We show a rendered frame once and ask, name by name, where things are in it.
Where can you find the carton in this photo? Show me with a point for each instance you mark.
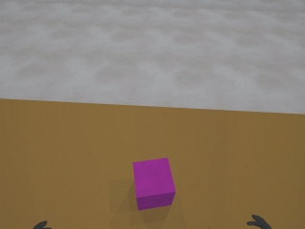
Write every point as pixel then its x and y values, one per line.
pixel 153 181

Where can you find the right robot hand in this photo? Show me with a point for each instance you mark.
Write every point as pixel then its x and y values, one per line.
pixel 259 222

